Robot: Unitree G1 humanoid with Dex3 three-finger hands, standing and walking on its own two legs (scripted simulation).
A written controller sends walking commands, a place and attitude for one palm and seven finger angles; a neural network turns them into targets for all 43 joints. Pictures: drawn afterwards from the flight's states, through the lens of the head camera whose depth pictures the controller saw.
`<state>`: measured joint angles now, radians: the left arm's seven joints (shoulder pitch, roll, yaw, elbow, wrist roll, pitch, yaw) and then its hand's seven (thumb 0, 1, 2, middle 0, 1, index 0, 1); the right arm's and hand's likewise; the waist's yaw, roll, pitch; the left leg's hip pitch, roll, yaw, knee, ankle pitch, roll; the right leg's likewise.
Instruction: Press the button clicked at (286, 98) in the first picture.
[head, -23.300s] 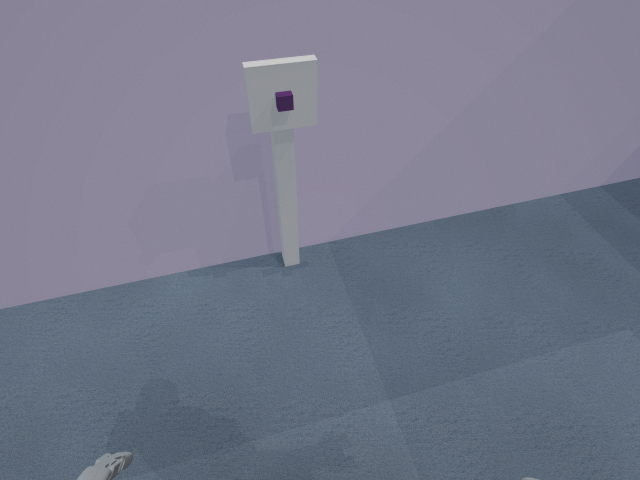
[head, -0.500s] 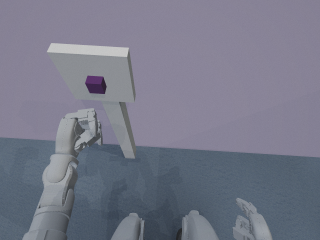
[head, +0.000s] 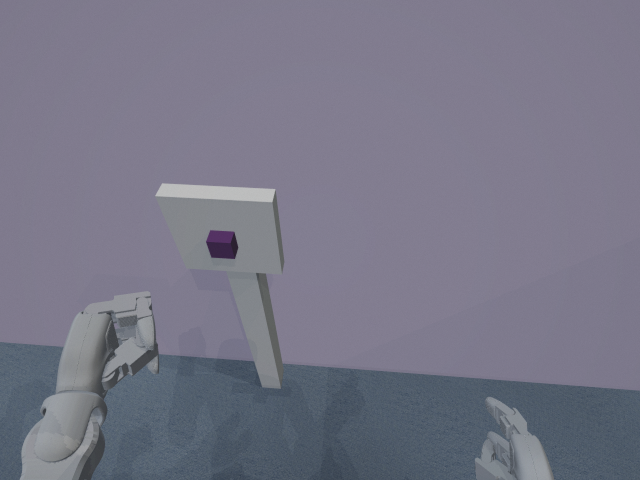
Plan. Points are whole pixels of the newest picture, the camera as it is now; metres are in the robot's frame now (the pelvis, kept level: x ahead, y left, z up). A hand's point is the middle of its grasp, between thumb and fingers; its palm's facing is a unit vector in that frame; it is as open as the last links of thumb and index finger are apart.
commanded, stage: draw the hand back to the body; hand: left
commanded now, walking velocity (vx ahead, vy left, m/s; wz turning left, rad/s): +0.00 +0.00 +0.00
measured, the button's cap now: (223, 243) +0.47 +0.19 +0.00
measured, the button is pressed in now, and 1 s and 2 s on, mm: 0 0 0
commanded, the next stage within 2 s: step back with the hand held close in 0.84 s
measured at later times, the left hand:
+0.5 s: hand (45, 341) +0.20 +0.25 +0.18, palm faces +0.37 -0.84 -0.40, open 3.1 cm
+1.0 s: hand (18, 361) +0.17 +0.24 +0.20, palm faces +0.42 -0.82 -0.40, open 3.1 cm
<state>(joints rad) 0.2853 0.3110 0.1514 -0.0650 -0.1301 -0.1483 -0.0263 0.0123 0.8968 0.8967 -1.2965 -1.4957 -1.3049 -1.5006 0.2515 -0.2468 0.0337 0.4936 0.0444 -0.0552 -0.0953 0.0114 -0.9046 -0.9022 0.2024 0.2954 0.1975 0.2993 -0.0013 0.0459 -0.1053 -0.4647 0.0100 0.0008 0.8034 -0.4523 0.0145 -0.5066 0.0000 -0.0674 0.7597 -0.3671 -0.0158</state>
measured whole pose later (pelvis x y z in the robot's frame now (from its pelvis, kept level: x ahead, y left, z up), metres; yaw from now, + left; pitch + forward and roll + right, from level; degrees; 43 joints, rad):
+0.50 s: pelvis +0.02 +0.01 +0.03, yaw +0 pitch -3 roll -1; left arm 0.52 0.33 0.25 -0.46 -0.05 -0.05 0.10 0.01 0.89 0.90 -1.30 -1.50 -1.31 -1.50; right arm 0.22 -0.22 0.06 0.59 0.00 -0.12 -0.08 0.01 -0.90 -0.90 0.21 0.30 0.20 0.30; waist 0.07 0.08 -0.02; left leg -0.09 -0.01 0.02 0.47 -0.33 0.03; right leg -0.14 -0.01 -0.05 0.44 -0.25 0.00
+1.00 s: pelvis +0.00 +0.00 +0.03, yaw -1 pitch -5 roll -1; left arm 0.53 0.32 0.30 -0.48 -0.04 -0.10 0.11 0.01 0.89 0.90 -1.30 -1.50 -1.31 -1.50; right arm 0.23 -0.22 0.04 0.62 0.00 -0.13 -0.09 0.01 -0.90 -0.90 0.20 0.30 0.20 0.30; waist 0.07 0.08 0.01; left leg -0.06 0.01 0.02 0.45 -0.30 0.02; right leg -0.11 0.01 -0.05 0.40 -0.20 -0.01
